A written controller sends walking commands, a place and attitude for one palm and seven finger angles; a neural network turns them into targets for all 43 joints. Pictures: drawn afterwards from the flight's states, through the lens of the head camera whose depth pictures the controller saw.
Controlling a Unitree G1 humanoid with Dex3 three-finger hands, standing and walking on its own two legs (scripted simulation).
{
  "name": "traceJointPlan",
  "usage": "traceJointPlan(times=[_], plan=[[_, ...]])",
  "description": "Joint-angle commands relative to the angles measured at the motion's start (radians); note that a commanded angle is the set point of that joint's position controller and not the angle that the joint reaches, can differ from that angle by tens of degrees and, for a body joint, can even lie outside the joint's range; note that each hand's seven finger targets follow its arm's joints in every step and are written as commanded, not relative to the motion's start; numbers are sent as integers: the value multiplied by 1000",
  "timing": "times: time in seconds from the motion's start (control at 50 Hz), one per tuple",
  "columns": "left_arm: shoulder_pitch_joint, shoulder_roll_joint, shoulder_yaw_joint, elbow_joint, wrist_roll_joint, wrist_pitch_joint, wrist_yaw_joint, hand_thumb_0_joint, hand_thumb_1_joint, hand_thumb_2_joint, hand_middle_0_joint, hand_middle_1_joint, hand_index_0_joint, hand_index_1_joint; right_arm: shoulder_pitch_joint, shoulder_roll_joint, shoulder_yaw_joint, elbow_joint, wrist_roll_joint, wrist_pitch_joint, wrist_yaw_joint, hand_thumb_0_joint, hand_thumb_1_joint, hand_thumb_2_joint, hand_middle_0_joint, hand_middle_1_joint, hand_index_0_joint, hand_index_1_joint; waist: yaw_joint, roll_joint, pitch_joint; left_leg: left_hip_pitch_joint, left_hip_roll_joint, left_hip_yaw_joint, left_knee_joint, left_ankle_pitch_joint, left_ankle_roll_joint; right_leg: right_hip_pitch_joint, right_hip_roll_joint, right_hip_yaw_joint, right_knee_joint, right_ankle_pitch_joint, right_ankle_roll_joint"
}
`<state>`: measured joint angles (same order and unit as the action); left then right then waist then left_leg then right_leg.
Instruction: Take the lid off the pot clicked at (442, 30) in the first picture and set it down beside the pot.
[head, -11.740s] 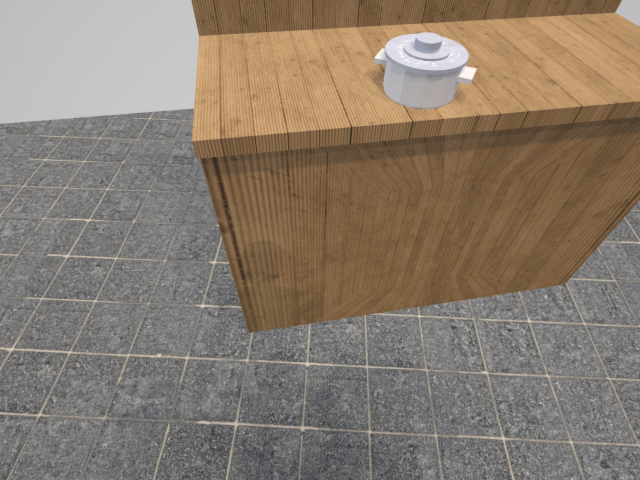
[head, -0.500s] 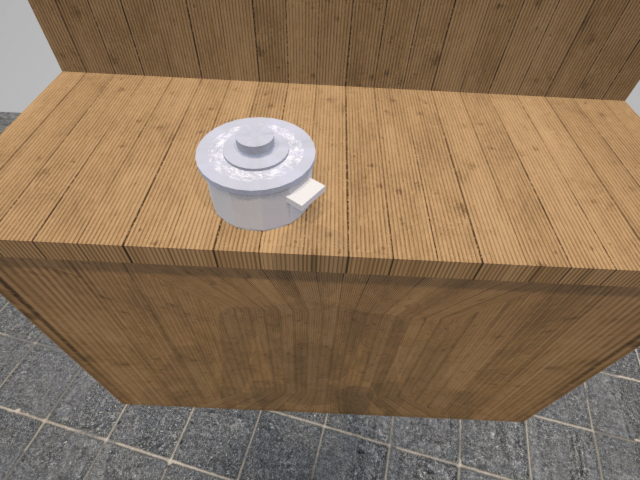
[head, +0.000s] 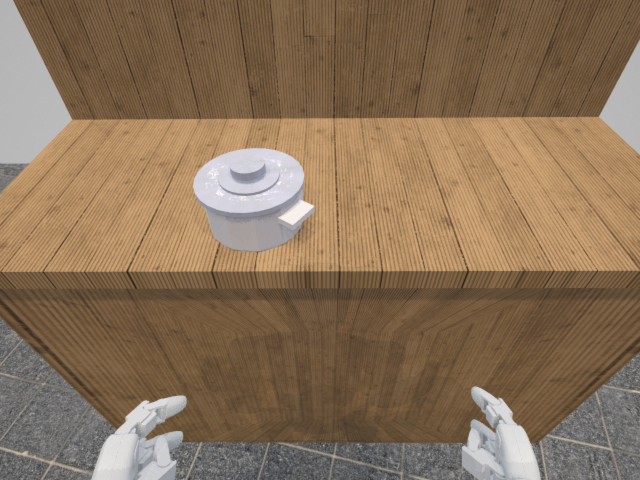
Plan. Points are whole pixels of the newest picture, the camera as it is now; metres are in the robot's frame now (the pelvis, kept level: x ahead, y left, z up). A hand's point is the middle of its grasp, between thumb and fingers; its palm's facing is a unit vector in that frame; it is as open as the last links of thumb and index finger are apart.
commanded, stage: lift the closed hand beside the body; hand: left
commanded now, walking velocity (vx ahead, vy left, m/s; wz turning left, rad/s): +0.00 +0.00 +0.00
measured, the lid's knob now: (247, 166) +0.50 +0.14 +0.15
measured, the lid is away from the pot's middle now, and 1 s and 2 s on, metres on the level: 0.00 0.00 0.00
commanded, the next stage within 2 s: raise the hand higher, near the body in 0.34 s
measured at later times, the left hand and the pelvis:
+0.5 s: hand (101, 429) +0.15 +0.23 +0.09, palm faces +0.31 -0.85 -0.43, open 3.1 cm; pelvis +0.02 -0.01 +0.00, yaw +1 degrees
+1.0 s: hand (81, 372) +0.18 +0.23 +0.15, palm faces +0.37 -0.82 -0.43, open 3.1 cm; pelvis +0.02 -0.01 +0.01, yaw +0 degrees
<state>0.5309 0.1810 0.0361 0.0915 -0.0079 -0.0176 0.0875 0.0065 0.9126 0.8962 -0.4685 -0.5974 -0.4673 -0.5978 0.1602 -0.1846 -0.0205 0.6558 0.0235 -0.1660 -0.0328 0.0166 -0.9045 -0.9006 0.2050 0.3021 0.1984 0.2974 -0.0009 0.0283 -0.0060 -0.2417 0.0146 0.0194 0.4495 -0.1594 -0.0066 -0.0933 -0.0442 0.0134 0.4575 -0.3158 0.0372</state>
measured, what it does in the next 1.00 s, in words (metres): stands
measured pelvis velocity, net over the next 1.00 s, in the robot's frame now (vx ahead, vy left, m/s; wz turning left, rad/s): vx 0.02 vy -0.01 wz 0.00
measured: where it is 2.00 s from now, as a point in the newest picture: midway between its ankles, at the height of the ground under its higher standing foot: outside the picture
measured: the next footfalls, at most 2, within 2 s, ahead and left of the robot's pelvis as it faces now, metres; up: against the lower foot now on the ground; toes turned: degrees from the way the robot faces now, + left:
none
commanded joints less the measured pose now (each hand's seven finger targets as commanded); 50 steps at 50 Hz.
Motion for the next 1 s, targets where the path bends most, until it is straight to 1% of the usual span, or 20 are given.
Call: traceJointPlan(times=[0.0,0.04,0.1,0.14,0.2,0.24,0.3,0.34,0.36,0.4,0.44,0.48,0.54,0.6,0.64,0.66,0.68,0.74,0.82,0.98], plan=[[133,111,89,-249,-7,-63,-8,0,900,900,-860,-1020,-860,-1020,-92,-112,-24,-221,-6,-33,-21,0,-900,-900,200,300,200,300,42,-51,73,111,-4,23,-70,-36,12,-195,49,-81,-148,62,-41],[79,163,131,-331,-11,-78,-8,0,900,900,-948,-1116,-948,-1116,-88,-121,-28,-241,-14,-29,-27,0,-900,-900,200,300,200,300,30,-56,46,143,-6,32,-51,-28,19,-207,51,-78,-167,74,-33],[64,160,120,-479,-17,-92,-12,0,900,900,-1080,-1260,-1080,-1260,-78,-117,-11,-258,-26,-33,-43,0,-900,-900,200,300,200,300,40,25,-21,202,-11,32,-48,37,27,-158,48,-71,-156,136,-38],[67,190,153,-516,-16,-86,-7,0,900,900,-1168,-1356,-1168,-1356,-79,-120,-11,-257,-30,-38,-46,0,-900,-900,200,300,200,300,41,32,-33,215,-16,36,-37,58,27,-155,51,-73,-164,163,-36],[82,176,148,-538,-21,-80,-9,0,900,900,-1300,-1500,-1300,-1500,-82,-117,-4,-251,-32,-32,-55,0,-900,-900,200,300,200,300,47,2,-12,217,-16,26,-49,70,31,-135,52,-78,-161,181,-35],[106,224,209,-548,-19,-77,-3,0,900,900,-1300,-1500,-1300,-1500,-100,-118,-8,-243,-33,-28,-59,0,-900,-900,200,300,200,300,60,-9,-11,229,-17,33,-42,86,31,-131,55,-74,-178,198,-34],[96,225,207,-645,-20,-90,-5,0,900,900,-1300,-1500,-1300,-1500,-108,-111,4,-243,-35,-37,-64,0,-900,-900,200,300,200,300,67,41,-27,246,-17,21,-53,112,30,-100,54,-72,-165,214,-39],[155,259,266,-631,-19,-87,0,0,900,900,-1300,-1500,-1300,-1500,-125,-105,-1,-230,-36,-40,-61,0,-900,-900,200,300,200,300,83,9,-24,239,-15,20,-47,126,28,-94,60,-75,-169,228,-39],[158,229,238,-658,-21,-94,-6,0,900,900,-1300,-1500,-1300,-1500,-127,-99,4,-236,-34,-42,-60,0,-900,-900,200,300,200,300,77,-10,-9,232,-14,17,-52,129,28,-89,58,-78,-164,233,-38],[181,251,271,-679,-20,-99,-5,0,900,900,-1300,-1500,-1300,-1500,-132,-98,1,-227,-35,-44,-62,0,-900,-900,200,300,200,300,86,27,-18,242,-12,20,-53,145,28,-83,58,-74,-162,251,-37],[222,269,315,-639,-18,-94,-4,0,900,900,-1300,-1500,-1300,-1500,-147,-96,-6,-216,-34,-41,-59,0,-900,-900,200,300,200,300,94,-9,-3,233,-10,25,-49,146,25,-87,66,-73,-170,257,-34],[194,247,297,-635,-23,-103,-12,0,900,900,-1300,-1500,-1300,-1500,-144,-96,-7,-216,-31,-32,-60,0,-900,-900,200,300,200,300,84,-73,30,225,-7,25,-58,132,30,-99,62,-74,-179,245,-29],[177,301,349,-729,-21,-118,-5,0,900,900,-1300,-1500,-1300,-1500,-152,-101,-8,-222,-32,-41,-63,0,-900,-900,200,300,200,300,94,27,-27,258,-11,35,-45,161,28,-80,63,-61,-180,280,-28],[164,283,343,-696,-26,-121,-4,0,900,900,-1300,-1500,-1300,-1500,-141,-100,-12,-212,-33,-36,-69,0,-900,-900,200,300,200,300,86,-55,3,257,-9,34,-55,155,33,-88,62,-67,-189,278,-25],[147,315,377,-730,-29,-127,-1,0,900,900,-1300,-1500,-1300,-1500,-151,-107,-13,-216,-30,-37,-69,0,-900,-900,200,300,200,300,91,4,-9,272,-11,41,-54,148,30,-89,65,-56,-202,268,-25],[118,293,346,-771,-27,-136,-1,0,900,900,-1300,-1500,-1300,-1500,-144,-103,-5,-220,-32,-43,-70,0,-900,-900,200,300,200,300,85,33,-18,276,-14,37,-55,149,30,-80,61,-59,-195,265,-28],[128,279,333,-749,-26,-137,0,0,900,900,-1300,-1500,-1300,-1500,-141,-100,-7,-213,-34,-45,-71,0,-900,-900,200,300,200,300,83,12,-6,277,-14,38,-57,152,31,-85,61,-63,-195,269,-27],[129,318,391,-745,-33,-137,5,0,900,900,-1300,-1500,-1300,-1500,-146,-109,-16,-211,-34,-40,-69,0,-900,-900,200,300,200,300,92,-23,-17,288,-12,40,-55,164,30,-78,70,-59,-206,292,-25],[88,291,356,-787,-33,-147,1,0,900,900,-1300,-1500,-1300,-1500,-135,-108,-6,-215,-37,-37,-65,0,-900,-900,200,300,200,300,86,55,-12,293,-14,39,-60,176,26,-70,67,-59,-200,297,-29],[3,293,365,-820,-40,-164,-2,0,900,900,-1300,-1500,-1300,-1500,-139,-111,0,-219,-42,-35,-54,0,-900,-900,200,300,200,300,81,16,-3,292,-9,31,-71,147,21,-73,73,-60,-205,266,-32]])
